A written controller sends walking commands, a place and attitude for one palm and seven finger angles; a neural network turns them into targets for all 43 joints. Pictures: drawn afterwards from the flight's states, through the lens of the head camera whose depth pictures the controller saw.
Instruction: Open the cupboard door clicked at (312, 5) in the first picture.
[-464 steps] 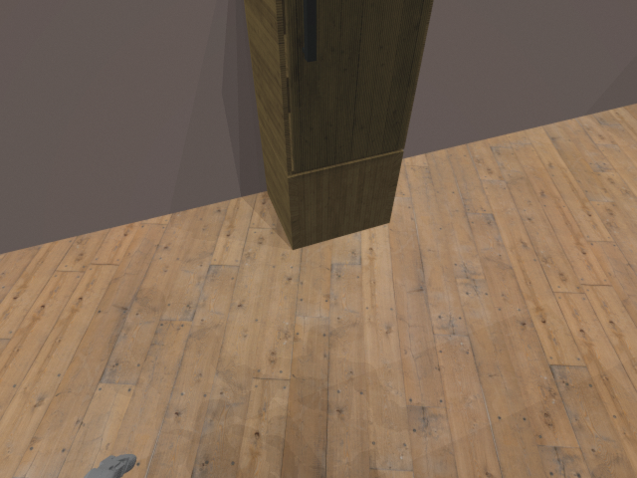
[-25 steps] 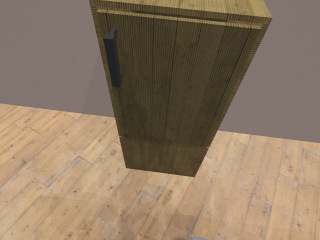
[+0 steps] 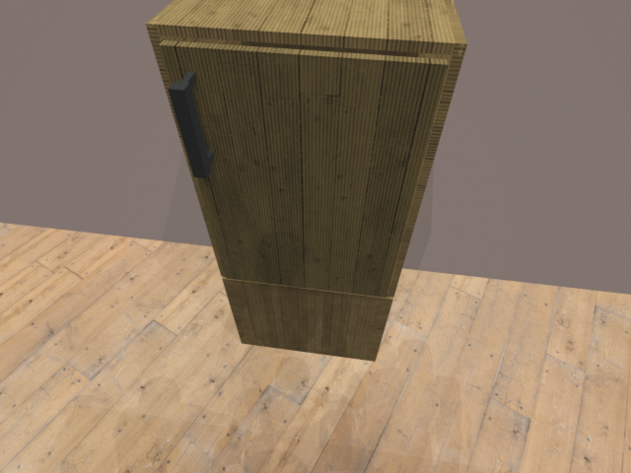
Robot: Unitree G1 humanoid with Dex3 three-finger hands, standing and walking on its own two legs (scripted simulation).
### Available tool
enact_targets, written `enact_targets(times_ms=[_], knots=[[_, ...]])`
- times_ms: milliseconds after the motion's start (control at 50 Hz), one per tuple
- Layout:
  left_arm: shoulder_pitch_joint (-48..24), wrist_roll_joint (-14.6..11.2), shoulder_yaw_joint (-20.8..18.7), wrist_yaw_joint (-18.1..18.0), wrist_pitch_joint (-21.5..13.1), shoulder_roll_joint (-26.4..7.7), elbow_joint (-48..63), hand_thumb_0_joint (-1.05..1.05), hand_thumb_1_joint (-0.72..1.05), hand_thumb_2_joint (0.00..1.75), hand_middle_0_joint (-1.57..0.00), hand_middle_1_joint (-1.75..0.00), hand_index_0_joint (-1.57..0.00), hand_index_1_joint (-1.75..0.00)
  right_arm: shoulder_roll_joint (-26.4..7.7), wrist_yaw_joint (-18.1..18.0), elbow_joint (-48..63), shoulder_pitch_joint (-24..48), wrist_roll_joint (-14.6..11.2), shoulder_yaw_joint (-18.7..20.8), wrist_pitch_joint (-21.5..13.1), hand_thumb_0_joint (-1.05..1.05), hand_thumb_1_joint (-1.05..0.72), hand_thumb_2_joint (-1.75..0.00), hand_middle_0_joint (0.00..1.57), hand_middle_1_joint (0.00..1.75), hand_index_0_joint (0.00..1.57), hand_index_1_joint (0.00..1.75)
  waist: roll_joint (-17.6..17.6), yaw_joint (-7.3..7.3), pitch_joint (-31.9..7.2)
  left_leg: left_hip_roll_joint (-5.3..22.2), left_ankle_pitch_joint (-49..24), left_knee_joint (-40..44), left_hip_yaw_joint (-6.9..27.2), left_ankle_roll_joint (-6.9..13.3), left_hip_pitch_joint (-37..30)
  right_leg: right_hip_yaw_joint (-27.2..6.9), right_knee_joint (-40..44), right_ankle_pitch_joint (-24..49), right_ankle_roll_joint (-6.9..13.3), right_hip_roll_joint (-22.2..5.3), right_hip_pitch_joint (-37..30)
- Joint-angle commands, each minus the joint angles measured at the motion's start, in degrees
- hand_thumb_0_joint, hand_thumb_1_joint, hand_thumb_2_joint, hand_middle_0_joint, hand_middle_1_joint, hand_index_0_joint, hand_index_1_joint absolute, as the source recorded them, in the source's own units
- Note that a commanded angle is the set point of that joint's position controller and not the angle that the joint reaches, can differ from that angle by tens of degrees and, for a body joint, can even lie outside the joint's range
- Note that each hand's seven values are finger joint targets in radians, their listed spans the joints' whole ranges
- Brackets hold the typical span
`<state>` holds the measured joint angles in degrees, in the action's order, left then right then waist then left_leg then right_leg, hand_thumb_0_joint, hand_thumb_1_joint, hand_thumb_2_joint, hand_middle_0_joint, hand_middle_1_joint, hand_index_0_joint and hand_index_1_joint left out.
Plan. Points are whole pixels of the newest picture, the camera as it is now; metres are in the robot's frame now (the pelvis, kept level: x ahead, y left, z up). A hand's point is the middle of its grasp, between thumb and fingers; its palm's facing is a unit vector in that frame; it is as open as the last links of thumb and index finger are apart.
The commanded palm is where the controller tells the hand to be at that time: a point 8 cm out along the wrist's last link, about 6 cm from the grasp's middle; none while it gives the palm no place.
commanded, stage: come to a stop and stand still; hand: left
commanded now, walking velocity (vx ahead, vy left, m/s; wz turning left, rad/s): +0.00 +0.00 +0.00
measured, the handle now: (196, 126) +0.60 +0.24 +0.13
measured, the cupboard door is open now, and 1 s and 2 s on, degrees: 0 0 0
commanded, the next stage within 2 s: look again from close up in 0.20 s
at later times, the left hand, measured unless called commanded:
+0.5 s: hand out of the picture -0.03 +0.18 -0.18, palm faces +0.02 -0.99 -0.16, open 7.4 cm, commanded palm none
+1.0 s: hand out of the picture -0.03 +0.22 -0.18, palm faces +0.02 -0.98 -0.19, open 7.4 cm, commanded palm none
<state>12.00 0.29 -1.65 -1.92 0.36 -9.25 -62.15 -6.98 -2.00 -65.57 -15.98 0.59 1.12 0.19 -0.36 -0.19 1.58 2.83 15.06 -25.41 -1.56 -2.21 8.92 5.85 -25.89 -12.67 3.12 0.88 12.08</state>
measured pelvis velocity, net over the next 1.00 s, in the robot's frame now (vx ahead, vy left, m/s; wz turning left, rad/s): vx -0.02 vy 0.05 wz -0.02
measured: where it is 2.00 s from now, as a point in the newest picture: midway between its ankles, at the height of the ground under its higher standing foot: outside the picture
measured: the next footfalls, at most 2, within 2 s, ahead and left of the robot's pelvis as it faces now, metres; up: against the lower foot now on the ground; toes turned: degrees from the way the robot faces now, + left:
none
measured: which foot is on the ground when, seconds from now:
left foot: down 0.00-1.00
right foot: down 0.00-1.00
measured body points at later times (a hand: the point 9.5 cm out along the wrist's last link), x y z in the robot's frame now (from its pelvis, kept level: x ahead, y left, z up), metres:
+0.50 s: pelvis -0.02 +0.03 +0.00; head -0.02 +0.03 +0.45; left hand -0.03 +0.24 -0.16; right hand -0.03 -0.18 -0.17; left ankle -0.02 +0.14 -0.74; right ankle +0.02 -0.08 -0.74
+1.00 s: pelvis -0.02 +0.05 +0.00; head -0.03 +0.05 +0.45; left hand -0.03 +0.27 -0.16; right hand -0.02 -0.17 -0.16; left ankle -0.02 +0.14 -0.74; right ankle +0.02 -0.08 -0.74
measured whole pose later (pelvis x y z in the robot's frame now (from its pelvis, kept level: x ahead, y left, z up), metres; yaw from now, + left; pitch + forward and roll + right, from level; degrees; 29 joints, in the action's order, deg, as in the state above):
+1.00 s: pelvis -0.02 +0.05 +0.00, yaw -1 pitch -2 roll +1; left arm 19.1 1.7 -0.3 -1.3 0.0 -8.1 -62.1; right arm -9.2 -1.1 -61.4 -18.1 1.1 0.0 -1.1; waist -0.2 -0.4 0.2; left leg -1.9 14.8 -27.0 -4.0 2.6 10.7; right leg 2.7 -28.9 -12.5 -0.4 -3.5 15.0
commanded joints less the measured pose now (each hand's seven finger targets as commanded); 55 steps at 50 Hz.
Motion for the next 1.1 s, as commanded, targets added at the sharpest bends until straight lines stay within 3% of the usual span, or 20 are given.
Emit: enact_targets(times_ms=[0, 100, 200, 260, 280, 300, 320, 340, 360, 380, 400, 440, 500, 680, 840, 900, 940, 980, 1020, 1080], knots=[[3.66, -0.01, -0.34, 0.17, -0.74, -5.35, 0.14, 0.0, 0.9, 0.9, -0.2, -0.3, -0.2, -0.3, -4.54, -0.21, 1.43, -2.36, 0.12, 0.5, -0.4, 0.0, -0.9, -0.9, 0.2, 0.3, 0.2, 0.3, -1.56, -0.63, 2.0, 3.48, -2.31, 6.46, 2.77, 2.21, 3.14, -8.92, 9.06, 0.81, -1.38, -7.41, -2.32], [4.54, 0.19, -0.2, 0.17, -0.7, -5.09, -0.5, 0.0, 0.9, 0.9, -0.2, -0.3, -0.2, -0.3, -4.18, -0.07, 0.9, -5.21, 0.33, 0.4, 0.24, 0.0, -0.9, -0.9, 0.2, 0.3, 0.2, 0.3, 3.63, 0.37, 4.81, 2.15, 0.28, 5.71, 1.38, 2.18, 2.22, -10.48, 13.31, -9.12, -1.5, -7.73, 2.05], [6.14, 0.16, -0.17, 0.09, -0.88, -4.42, -1.05, 0.0, 0.9, 0.9, -0.2, -0.3, -0.2, -0.3, -3.79, -0.11, 0.71, -6.47, 0.31, 0.2, 0.01, 0.0, -0.9, -0.9, 0.2, 0.3, 0.2, 0.3, 3.04, 0.43, 4.4, 2.06, 0.01, 5.95, 1.31, 2.35, 2.03, -10.31, 13.3, -9.3, -1.47, -7.65, 2.31], [7.18, 0.06, -0.11, 0.08, -1.01, -3.72, -1.42, 0.0, 0.9, 0.9, -0.2, -0.3, -0.2, -0.3, -3.66, -0.21, 0.61, -6.86, 0.33, 0.01, -0.37, 0.0, -0.9, -0.9, 0.2, 0.3, 0.2, 0.3, 0.74, 0.26, 3.72, 2.13, -0.87, 6.34, 1.55, 2.43, 2.42, -10.12, 12.24, -6.99, -1.33, -7.57, 1.49], [12.84, 1.02, 0.22, -2.35, -2.74, -5.5, -2.91, 0.0, 0.9, 0.9, -0.2, -0.3, -0.2, -0.3, -6.86, 0.64, 4.19, 0.67, 0.1, 0.32, -1.35, 0.0, -0.9, -0.9, 0.2, 0.3, 0.2, 0.3, 1.66, -2.68, 6.77, 1.97, 2.24, -6.37, -1.81, 0.59, 8.49, -13.23, 10.25, 16.21, -5.64, -10.87, 0.96], [12.19, 0.82, 0.45, -1.95, -3.88, -7.77, -2.91, 0.0, 0.9, 0.9, -0.2, -0.3, -0.2, -0.3, -4.52, 0.84, 6.51, -1.17, -0.5, -0.32, -1.28, 0.0, -0.9, -0.9, 0.2, 0.3, 0.2, 0.3, 2.91, 0.52, 2.64, 1.53, 1.99, -7.14, -0.02, 0.94, 5.78, -13.25, 8.98, 25.76, -3.06, -15.39, -0.37], [10.74, 0.89, 0.1, -1.63, -3.84, -6.87, -1.1, 0.0, 0.9, 0.9, -0.2, -0.3, -0.2, -0.3, -2.72, 0.48, 6.3, -6.41, 0.05, -0.18, -1.29, 0.0, -0.9, -0.9, 0.2, 0.3, 0.2, 0.3, 1.03, 1.94, -3.66, 0.56, 4.43, -5.89, 0.85, 1.76, 3.5, -13.24, 6.42, 20.18, 0.14, -15.29, -3.1], [9.05, 0.78, 0.13, -1.37, -3.6, -6.17, -0.59, 0.0, 0.9, 0.9, -0.2, -0.3, -0.2, -0.3, -2.96, 0.45, 5.61, -7.54, 0.12, -0.14, -1.68, 0.0, -0.9, -0.9, 0.2, 0.3, 0.2, 0.3, 0.32, 2.39, -6.6, 0.53, 0.38, -3.35, 0.44, 2.05, 2.0, -10.75, 5.25, 13.17, 1.57, -13.03, -2.75], [8.38, 0.6, 0.35, -1.08, -3.28, -5.43, -0.23, 0.0, 0.9, 0.9, -0.2, -0.3, -0.2, -0.3, -3.49, 0.48, 5.11, -7.54, 0.24, -0.27, -1.8, 0.0, -0.9, -0.9, 0.2, 0.3, 0.2, 0.3, -0.18, 2.08, -6.4, 0.87, -2.03, -2.1, 0.96, 2.17, 1.31, -9.44, 5.31, 4.81, 1.26, -11.1, -1.17], [8.37, 0.44, 0.29, -0.84, -3.2, -4.78, 0.07, 0.0, 0.9, 0.9, -0.2, -0.3, -0.2, -0.3, -3.99, 0.45, 5.34, -7.78, 0.34, -0.25, -1.81, 0.0, -0.9, -0.9, 0.2, 0.3, 0.2, 0.3, 2.09, 1.89, -5.22, 1.16, -2.82, -1.6, 2.15, 2.58, 1.96, -9.27, 5.36, -0.39, 0.6, -9.44, 0.39], [6.94, 0.68, 0.35, -0.76, -2.67, -4.31, 0.66, 0.0, 0.9, 0.9, -0.2, -0.3, -0.2, -0.3, -4.25, 0.49, 5.79, -7.72, 0.48, -0.15, -1.79, 0.0, -0.9, -0.9, 0.2, 0.3, 0.2, 0.3, 1.66, 1.92, -1.4, 2.0, -2.18, -0.33, 2.39, 2.78, 3.64, -7.84, 5.37, -4.87, 0.3, -8.64, 3.06], [7.52, 0.62, 0.5, -0.45, -2.23, -3.65, 0.61, 0.0, 0.9, 0.9, -0.2, -0.3, -0.2, -0.3, -4.6, 0.41, 6.13, -6.56, 0.54, -0.39, -2.03, 0.0, -0.9, -0.9, 0.2, 0.3, 0.2, 0.3, -1.03, 0.95, 2.69, 2.42, -1.88, 2.73, 4.34, 3.4, 7.75, -7.62, 3.83, -5.33, -0.52, -7.26, 3.49], [8.52, 0.73, 0.71, -0.27, -1.92, -3.36, 0.75, 0.0, 0.9, 0.9, -0.2, -0.3, -0.2, -0.3, -5.51, 0.27, 6.78, -6.07, 0.39, -0.37, -2.31, 0.0, -0.9, -0.9, 0.2, 0.3, 0.2, 0.3, -1.07, 0.13, 5.4, 3.25, 1.28, 6.06, 6.27, 4.12, 11.91, -6.5, 2.14, -2.7, -0.97, -6.4, 1.58], [8.69, 0.79, 0.65, -0.04, -1.45, -3.76, 1.93, 0.0, 0.9, 0.9, -0.2, -0.3, -0.2, -0.3, -7.73, 0.28, 7.09, -5.02, 0.39, -0.07, -2.67, 0.0, -0.9, -0.9, 0.2, 0.3, 0.2, 0.3, -1.19, -0.5, 4.71, 3.64, 5.94, 10.44, 8.38, 4.75, 13.02, -5.36, 0.63, 1.26, -1.65, -6.33, -1.31], [8.38, 0.82, 0.6, 0.07, -1.59, -4.55, 2.18, 0.0, 0.9, 0.9, -0.2, -0.3, -0.2, -0.3, -8.58, 0.39, 6.79, -4.0, 0.27, 0.06, -2.75, 0.0, -0.9, -0.9, 0.2, 0.3, 0.2, 0.3, 0.22, -0.35, 2.53, 3.4, 3.37, 10.03, 7.42, 4.76, 9.74, -5.99, 1.67, 2.39, -1.84, -6.98, -1.49], [9.46, 1.13, 0.76, 0.25, -1.37, -3.59, 1.7, 0.0, 0.9, 0.9, -0.2, -0.3, -0.2, -0.3, -7.72, 0.51, 5.95, -5.15, 0.55, -0.26, -2.11, 0.0, -0.9, -0.9, 0.2, 0.3, 0.2, 0.3, 0.39, -0.2, 2.14, 3.14, 11.86, 9.52, 6.17, 4.8, 9.08, -6.26, 1.23, -5.37, -1.32, -6.44, -0.35], [9.67, 1.4, 0.37, 0.57, -1.03, -3.7, 2.04, 0.0, 0.9, 0.9, -0.2, -0.3, -0.2, -0.3, -8.49, 0.67, 6.27, -4.65, 0.77, 0.02, -1.64, 0.0, -0.9, -0.9, 0.2, 0.3, 0.2, 0.3, -0.81, -0.27, 4.77, 3.29, 18.56, 9.9, 6.39, 5.16, 11.32, -6.55, 0.64, -11.3, -0.92, -5.74, 1.99], [10.73, 1.58, 0.05, 0.84, -0.97, -3.88, 2.44, 0.0, 0.9, 0.9, -0.2, -0.3, -0.2, -0.3, -8.66, 0.86, 6.83, -4.02, 0.84, 0.26, -1.42, 0.0, -0.9, -0.9, 0.2, 0.3, 0.2, 0.3, -0.68, -0.78, 6.93, 3.23, 21.2, 9.32, 6.11, 5.55, 13.15, -7.82, 0.63, -14.12, -0.35, -5.4, 3.34], [11.73, 1.54, -0.34, 0.99, -1.35, -4.31, 2.45, 0.0, 0.9, 0.9, -0.2, -0.3, -0.2, -0.3, -8.23, 0.99, 7.24, -3.82, 0.79, 0.21, -1.6, 0.0, -0.9, -0.9, 0.2, 0.3, 0.2, 0.3, 1.35, -0.96, 7.24, 2.17, 18.77, 6.05, 4.28, 5.4, 13.21, -10.75, 1.9, -15.27, 0.7, -6.28, 3.56], [13.48, 1.15, -0.96, 0.83, -1.95, -5.86, 2.1, 0.0, 0.9, 0.9, -0.2, -0.3, -0.2, -0.3, -6.15, 1.22, 7.31, -5.1, 0.72, -0.25, -2.12, 0.0, -0.9, -0.9, 0.2, 0.3, 0.2, 0.3, 7.13, -0.83, 6.38, -1.67, 12.13, -1.86, -0.68, 4.25, 13.43, -17.68, 6.5, -18.92, 3.32, -10.57, 2.59]])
